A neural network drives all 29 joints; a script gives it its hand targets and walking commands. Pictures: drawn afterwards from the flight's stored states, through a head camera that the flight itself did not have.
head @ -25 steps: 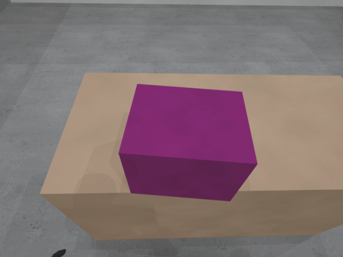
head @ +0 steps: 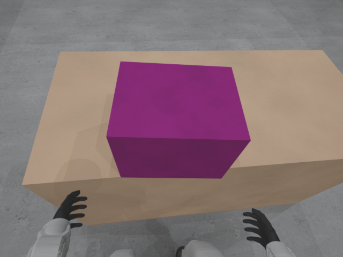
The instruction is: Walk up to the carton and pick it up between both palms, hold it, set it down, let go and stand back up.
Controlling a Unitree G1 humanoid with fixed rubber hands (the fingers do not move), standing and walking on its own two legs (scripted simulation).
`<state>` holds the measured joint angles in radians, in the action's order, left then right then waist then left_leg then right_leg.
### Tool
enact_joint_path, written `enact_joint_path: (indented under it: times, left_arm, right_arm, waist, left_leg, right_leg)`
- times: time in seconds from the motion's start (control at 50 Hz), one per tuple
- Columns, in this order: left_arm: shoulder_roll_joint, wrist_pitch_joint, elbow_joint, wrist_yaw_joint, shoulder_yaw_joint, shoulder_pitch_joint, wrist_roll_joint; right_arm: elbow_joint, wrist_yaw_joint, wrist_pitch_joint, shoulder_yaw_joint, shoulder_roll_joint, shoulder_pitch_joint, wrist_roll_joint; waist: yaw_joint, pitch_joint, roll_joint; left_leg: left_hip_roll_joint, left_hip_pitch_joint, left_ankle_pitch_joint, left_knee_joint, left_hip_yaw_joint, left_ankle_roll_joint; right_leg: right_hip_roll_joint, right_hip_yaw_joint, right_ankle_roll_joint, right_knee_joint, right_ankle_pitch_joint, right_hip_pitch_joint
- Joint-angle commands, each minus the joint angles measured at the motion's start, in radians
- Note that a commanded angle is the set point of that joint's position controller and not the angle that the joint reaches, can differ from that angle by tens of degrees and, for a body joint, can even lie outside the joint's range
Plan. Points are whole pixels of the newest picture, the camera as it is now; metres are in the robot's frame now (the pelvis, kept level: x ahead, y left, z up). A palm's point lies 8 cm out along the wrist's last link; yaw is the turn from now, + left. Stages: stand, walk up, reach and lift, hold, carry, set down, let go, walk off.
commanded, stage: reach and lift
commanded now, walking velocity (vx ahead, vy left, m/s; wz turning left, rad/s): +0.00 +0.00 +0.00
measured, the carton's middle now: (174, 124) +0.42 -0.01 +0.01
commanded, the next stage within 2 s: none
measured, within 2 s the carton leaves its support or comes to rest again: neither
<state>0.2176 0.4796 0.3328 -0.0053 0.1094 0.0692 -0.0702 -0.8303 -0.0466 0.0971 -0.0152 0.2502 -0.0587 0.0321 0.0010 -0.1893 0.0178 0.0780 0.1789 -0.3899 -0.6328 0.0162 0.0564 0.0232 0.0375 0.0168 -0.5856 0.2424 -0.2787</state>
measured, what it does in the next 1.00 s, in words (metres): stands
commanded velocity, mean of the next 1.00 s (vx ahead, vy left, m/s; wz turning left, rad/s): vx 0.00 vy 0.00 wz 0.00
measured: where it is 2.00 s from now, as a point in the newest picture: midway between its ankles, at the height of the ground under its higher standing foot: outside the picture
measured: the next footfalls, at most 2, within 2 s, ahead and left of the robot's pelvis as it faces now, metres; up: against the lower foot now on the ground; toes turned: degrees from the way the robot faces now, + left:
none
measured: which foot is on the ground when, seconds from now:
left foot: down 0.00-1.00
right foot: down 0.00-1.00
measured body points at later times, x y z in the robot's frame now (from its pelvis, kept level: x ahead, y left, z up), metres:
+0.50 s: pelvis -0.03 +0.00 +0.00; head -0.05 -0.02 +0.45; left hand +0.14 +0.27 -0.04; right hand +0.15 -0.24 -0.07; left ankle -0.03 +0.15 -0.73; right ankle +0.05 -0.11 -0.73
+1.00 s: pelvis +0.00 +0.01 +0.02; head +0.01 +0.04 +0.46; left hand +0.15 +0.28 -0.03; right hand +0.20 -0.22 +0.00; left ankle -0.03 +0.15 -0.73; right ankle +0.04 -0.11 -0.73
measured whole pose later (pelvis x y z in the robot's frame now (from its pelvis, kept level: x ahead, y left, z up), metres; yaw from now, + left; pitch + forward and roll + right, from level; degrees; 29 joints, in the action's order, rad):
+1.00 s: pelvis +0.00 +0.01 +0.02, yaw +5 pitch -2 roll -1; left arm 0.31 0.14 0.16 0.06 0.02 0.33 0.19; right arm -0.19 -0.03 -0.06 -0.12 0.18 -0.35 0.13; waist 0.03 -0.05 0.06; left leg 0.03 0.15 -0.27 -0.45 0.04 0.03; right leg 0.00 0.02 -0.01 -0.41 0.17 -0.21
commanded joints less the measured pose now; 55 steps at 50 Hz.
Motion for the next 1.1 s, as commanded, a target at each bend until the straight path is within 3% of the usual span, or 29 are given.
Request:
enact_joint_path:
  times: [0.0, 0.04, 0.12, 0.18, 0.22, 0.24, 0.26, 0.28, 0.3, 0.34, 0.38, 0.46, 0.48, 0.52, 0.56, 0.62, 0.64, 0.74, 0.78, 0.8, 0.82, 0.86, 0.92, 1.0, 1.08]
  left_arm:
    - [0.203, -0.028, -0.117, 0.024, 0.102, 0.11, -0.008]
    - [0.184, -0.036, -0.126, 0.031, 0.067, 0.066, 0.022]
    - [0.166, -0.074, -0.214, 0.055, 0.008, -0.035, 0.075]
    - [0.165, -0.112, -0.255, 0.07, 0.003, -0.068, 0.088]
    - [0.158, -0.132, -0.243, 0.071, -0.004, -0.047, 0.087]
    - [0.162, -0.142, -0.243, 0.07, 0.006, -0.07, 0.073]
    - [0.166, -0.147, -0.214, 0.07, 0.013, -0.05, 0.077]
    - [0.169, -0.16, -0.226, 0.067, 0.013, -0.072, 0.07]
    - [0.164, -0.163, -0.209, 0.062, 0.017, -0.059, 0.069]
    - [0.173, -0.179, -0.205, 0.054, 0.025, -0.073, 0.078]
    - [0.191, -0.195, -0.196, 0.046, 0.026, -0.055, 0.102]
    - [0.217, -0.202, -0.166, 0.032, 0.013, -0.042, 0.161]
    - [0.242, -0.202, -0.156, 0.028, 0.024, -0.043, 0.184]
    - [0.283, -0.197, -0.137, 0.021, 0.054, -0.037, 0.192]
    - [0.311, -0.191, -0.098, 0.01, 0.093, -0.052, 0.184]
    - [0.304, -0.192, -0.151, 0.014, 0.104, -0.051, 0.187]
    - [0.291, -0.191, -0.183, 0.017, 0.082, -0.046, 0.202]
    - [0.254, -0.254, -0.326, 0.027, 0.044, -0.021, 0.228]
    - [0.239, -0.294, -0.371, 0.03, 0.015, 0.016, 0.244]
    - [0.238, -0.319, -0.416, 0.04, 0.014, 0.025, 0.243]
    - [0.241, -0.345, -0.403, 0.045, 0.008, 0.036, 0.245]
    - [0.259, -0.402, -0.438, 0.064, -0.008, 0.053, 0.256]
    - [0.238, -0.477, -0.5, 0.089, -0.068, 0.124, 0.271]
    - [0.225, -0.551, -0.496, 0.097, -0.101, 0.247, 0.279]
    - [0.202, -0.616, -0.481, 0.09, -0.114, 0.363, 0.299]
  right_arm:
    - [0.246, 0.026, 0.04, -0.108, 0.241, -0.012, -0.018]
    - [0.261, 0.018, 0.024, -0.129, 0.227, -0.022, -0.039]
    - [0.363, -0.018, -0.037, -0.148, 0.207, -0.031, -0.048]
    - [0.461, -0.036, -0.074, -0.136, 0.204, -0.036, -0.038]
    - [0.465, -0.036, -0.098, -0.151, 0.222, -0.073, -0.038]
    - [0.477, -0.034, -0.101, -0.145, 0.227, -0.061, -0.03]
    - [0.49, -0.033, -0.107, -0.144, 0.237, -0.062, -0.025]
    - [0.502, -0.028, -0.108, -0.148, 0.227, -0.072, -0.028]
    - [0.503, -0.024, -0.117, -0.142, 0.228, -0.074, -0.023]
    - [0.564, -0.009, -0.12, -0.157, 0.209, -0.079, -0.035]
    - [0.618, 0.004, -0.121, -0.156, 0.195, -0.072, -0.039]
    - [0.78, 0.025, -0.139, -0.159, 0.115, -0.066, -0.057]
    - [0.825, 0.031, -0.145, -0.155, 0.102, -0.061, -0.062]
    - [0.903, 0.054, -0.173, -0.131, 0.076, -0.085, -0.051]
    - [0.935, 0.078, -0.212, -0.101, 0.065, -0.088, -0.041]
    - [0.949, 0.074, -0.259, -0.097, 0.057, -0.105, -0.025]
    - [0.96, 0.071, -0.271, -0.101, 0.06, -0.094, -0.015]
    - [0.909, 0.047, -0.265, -0.142, 0.066, -0.148, 0.032]
    - [0.893, 0.038, -0.235, -0.159, 0.073, -0.188, 0.046]
    - [0.883, 0.033, -0.21, -0.157, 0.066, -0.203, 0.061]
    - [0.861, 0.031, -0.191, -0.162, 0.073, -0.22, 0.068]
    - [0.814, 0.023, -0.133, -0.164, 0.064, -0.246, 0.091]
    - [0.785, 0.014, -0.04, -0.188, 0.084, -0.284, 0.13]
    - [0.768, 0.015, 0.067, -0.187, 0.104, -0.324, 0.162]
    - [0.838, 0.023, 0.157, -0.189, 0.169, -0.333, 0.189]
  waist:
    - [0.054, 0.288, 0.008]
    - [0.034, 0.181, 0.029]
    - [0.0, 0.081, -0.047]
    - [-0.006, 0.107, -0.132]
    - [-0.034, 0.121, -0.175]
    - [-0.019, 0.131, -0.206]
    - [-0.026, 0.133, -0.19]
    - [-0.022, 0.158, -0.225]
    - [-0.021, 0.144, -0.224]
    - [-0.022, 0.18, -0.188]
    - [-0.007, 0.215, -0.115]
    - [0.012, 0.21, 0.091]
    - [0.026, 0.2, 0.173]
    - [0.04, 0.177, 0.253]
    - [0.06, 0.137, 0.283]
    - [0.073, 0.135, 0.178]
    - [0.066, 0.114, 0.171]
    - [0.031, 0.169, 0.012]
    - [0.004, 0.197, -0.053]
    - [0.006, 0.219, -0.104]
    - [-0.007, 0.239, -0.118]
    - [-0.005, 0.288, -0.18]
    - [-0.034, 0.359, -0.244]
    - [-0.044, 0.37, -0.225]
    - [-0.035, 0.307, -0.116]
  left_leg:
    - [-0.111, 0.096, 0.361, 0.176, -0.103, -0.017]
    - [-0.101, 0.106, 0.26, 0.228, -0.111, -0.026]
    - [-0.068, 0.227, 0.015, 0.305, -0.117, -0.036]
    - [-0.025, 0.429, -0.132, 0.355, -0.11, -0.078]
    - [0.009, 0.555, -0.195, 0.4, -0.094, -0.103]
    - [0.023, 0.639, -0.224, 0.407, -0.096, -0.121]
    - [0.027, 0.675, -0.232, 0.415, -0.093, -0.129]
    - [0.033, 0.728, -0.256, 0.423, -0.098, -0.142]
    - [0.035, 0.752, -0.272, 0.428, -0.098, -0.152]
    - [0.019, 0.766, -0.244, 0.407, -0.105, -0.163]
    - [-0.002, 0.707, -0.185, 0.375, -0.104, -0.155]
    - [-0.083, 0.41, -0.055, 0.264, -0.128, -0.1]
    - [-0.119, 0.299, 0.005, 0.234, -0.136, -0.084]
    - [-0.152, 0.166, 0.047, 0.2, -0.126, -0.079]
    - [-0.157, 0.113, 0.079, 0.188, -0.123, -0.087]
    - [-0.123, 0.152, 0.048, 0.256, -0.118, -0.082]
    - [-0.113, 0.16, 0.036, 0.27, -0.115, -0.075]
    - [-0.089, 0.195, 0.026, 0.33, -0.096, -0.055]
    - [-0.072, 0.222, 0.012, 0.353, -0.08, -0.053]
    - [-0.072, 0.223, 0.043, 0.356, -0.076, -0.045]
    - [-0.067, 0.218, 0.05, 0.355, -0.069, -0.041]
    - [-0.069, 0.194, 0.125, 0.337, -0.059, -0.015]
    - [-0.058, 0.123, 0.257, 0.326, -0.034, 0.019]
    - [-0.084, 0.004, 0.514, 0.271, -0.021, 0.054]
    - [-0.091, -0.055, 0.752, 0.25, -0.009, 0.057]
  right_leg:
    - [0.004, -0.016, -0.023, 0.11, -0.355, 0.411]
    - [0.014, -0.004, -0.008, 0.151, -0.193, 0.338]
    - [0.015, -0.008, 0.016, 0.173, 0.004, 0.332]
    - [0.039, -0.026, 0.0, 0.106, -0.002, 0.506]
    - [0.068, -0.008, -0.011, 0.049, -0.078, 0.632]
    - [0.074, -0.015, -0.021, 0.012, -0.088, 0.701]
    - [0.075, -0.015, -0.021, 0.003, -0.109, 0.738]
    - [0.081, -0.015, -0.027, -0.016, -0.106, 0.784]
    - [0.081, -0.019, -0.03, -0.017, -0.089, 0.805]
    - [0.073, -0.043, -0.032, -0.007, -0.069, 0.817]
    - [0.057, -0.054, -0.032, 0.018, -0.044, 0.759]
    - [-0.019, -0.118, -0.025, 0.195, 0.253, 0.428]
    - [-0.05, -0.143, -0.027, 0.251, 0.324, 0.318]
    - [-0.092, -0.186, -0.035, 0.333, 0.418, 0.185]
    - [-0.094, -0.212, -0.045, 0.368, 0.461, 0.139]
    - [-0.072, -0.178, -0.033, 0.345, 0.407, 0.176]
    - [-0.074, -0.171, -0.028, 0.34, 0.397, 0.174]
    - [-0.047, -0.119, -0.005, 0.295, 0.217, 0.256]
    - [-0.031, -0.096, 0.004, 0.26, 0.106, 0.319]
    - [-0.033, -0.09, 0.008, 0.246, 0.042, 0.336]
    - [-0.03, -0.083, 0.011, 0.23, 0.014, 0.349]
    - [-0.042, -0.085, 0.025, 0.216, -0.048, 0.336]
    - [-0.017, -0.058, 0.038, 0.186, -0.191, 0.358]
    - [-0.001, -0.06, 0.04, 0.213, -0.282, 0.349]
    - [0.031, -0.048, 0.029, 0.223, -0.383, 0.344]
